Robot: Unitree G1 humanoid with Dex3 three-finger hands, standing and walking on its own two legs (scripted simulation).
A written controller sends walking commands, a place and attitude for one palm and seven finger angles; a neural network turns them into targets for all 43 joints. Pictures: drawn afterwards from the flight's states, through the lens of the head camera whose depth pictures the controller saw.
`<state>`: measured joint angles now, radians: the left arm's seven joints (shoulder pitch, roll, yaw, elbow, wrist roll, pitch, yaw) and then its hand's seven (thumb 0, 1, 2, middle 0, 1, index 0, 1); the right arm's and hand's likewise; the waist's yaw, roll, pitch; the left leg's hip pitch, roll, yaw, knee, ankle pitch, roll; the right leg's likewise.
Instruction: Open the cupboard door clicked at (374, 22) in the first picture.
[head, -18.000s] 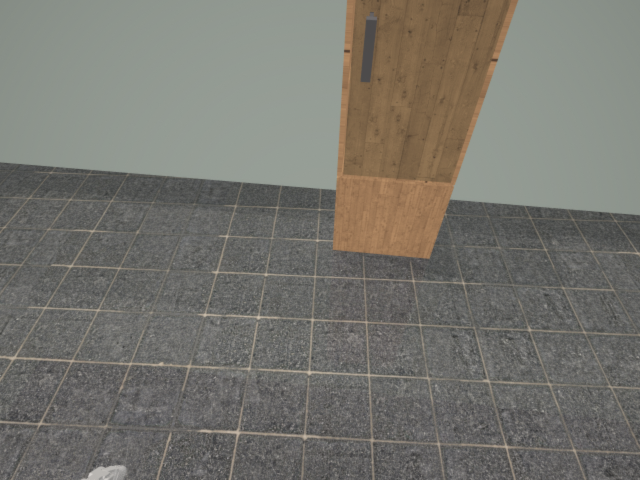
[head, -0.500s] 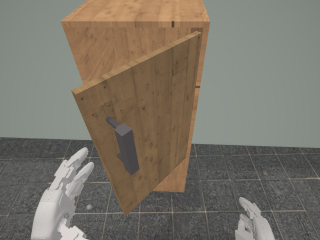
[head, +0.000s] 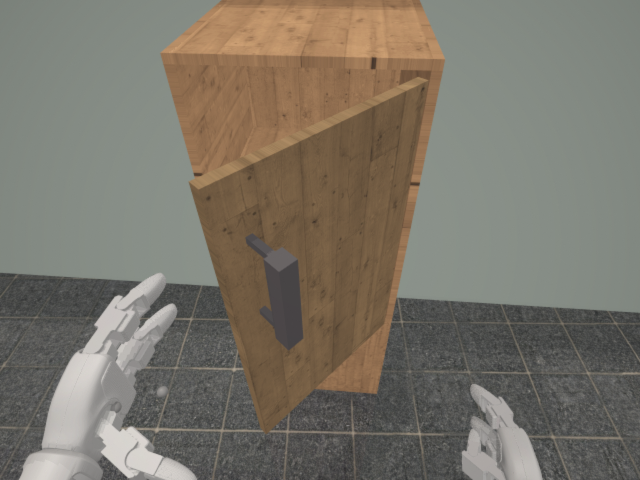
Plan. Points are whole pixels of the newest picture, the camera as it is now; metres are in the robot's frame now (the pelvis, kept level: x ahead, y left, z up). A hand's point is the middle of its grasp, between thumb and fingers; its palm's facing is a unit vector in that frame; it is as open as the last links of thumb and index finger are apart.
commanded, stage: draw the hand back to the body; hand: left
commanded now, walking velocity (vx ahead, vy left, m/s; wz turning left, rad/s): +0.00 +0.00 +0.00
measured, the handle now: (273, 292) +0.31 +0.10 +0.11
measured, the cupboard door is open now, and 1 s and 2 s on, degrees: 49 49 49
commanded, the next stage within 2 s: step back with the hand held close in 1.12 s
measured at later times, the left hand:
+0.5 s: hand (94, 339) +0.20 +0.24 +0.16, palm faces +0.32 -0.87 -0.36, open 12.0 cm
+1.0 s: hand (79, 309) +0.22 +0.26 +0.18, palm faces +0.40 -0.84 -0.36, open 7.6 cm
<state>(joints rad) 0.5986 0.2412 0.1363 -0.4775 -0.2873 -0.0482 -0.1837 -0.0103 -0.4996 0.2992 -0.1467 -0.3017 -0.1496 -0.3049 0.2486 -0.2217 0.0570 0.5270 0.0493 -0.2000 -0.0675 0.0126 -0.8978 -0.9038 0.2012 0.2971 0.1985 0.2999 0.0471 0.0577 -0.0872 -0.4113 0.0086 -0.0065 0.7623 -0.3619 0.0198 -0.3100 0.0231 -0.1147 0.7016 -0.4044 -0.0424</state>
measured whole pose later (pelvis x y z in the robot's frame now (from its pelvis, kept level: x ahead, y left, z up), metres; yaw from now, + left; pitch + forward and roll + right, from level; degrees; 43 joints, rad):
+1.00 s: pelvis +0.02 +0.01 +0.03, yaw -2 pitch -5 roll -1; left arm 0.46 0.34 0.31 -0.38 -0.08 -0.07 0.10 0.01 0.86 0.88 -0.20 -0.30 -0.20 -0.31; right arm 0.18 -0.23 0.02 0.64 0.00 -0.08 -0.07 0.01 -0.90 -0.90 0.20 0.30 0.20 0.30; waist 0.07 0.04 0.02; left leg -0.09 -0.01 0.05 0.40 -0.22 0.03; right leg -0.01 0.02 -0.05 0.34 -0.25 -0.02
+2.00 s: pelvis -0.07 +0.03 +0.01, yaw -1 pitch -1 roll -1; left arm 0.53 0.41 0.44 -0.53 -0.02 -0.19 0.14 0.02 0.88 0.90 -0.21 -0.30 -0.21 -0.31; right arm 0.22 -0.21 0.00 0.55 0.01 -0.06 -0.08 0.01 -0.90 -0.90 0.20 0.30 0.20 0.30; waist 0.00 0.01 0.05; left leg -0.42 -0.02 0.04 0.59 -0.18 0.07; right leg -0.35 0.03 -0.02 0.58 -0.22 -0.01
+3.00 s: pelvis -0.26 +0.03 +0.02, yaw -4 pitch -1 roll -2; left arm 0.58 0.41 0.38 -0.50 -0.04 -0.20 0.15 0.02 0.88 0.90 -0.21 -0.30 -0.21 -0.31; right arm 0.27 -0.24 -0.01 0.63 0.00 -0.09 -0.08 0.01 -0.90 -0.90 0.20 0.30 0.20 0.30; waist -0.02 0.00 -0.05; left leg -0.35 0.01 -0.01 0.62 -0.30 0.02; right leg -0.19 0.05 -0.06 0.50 -0.29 -0.05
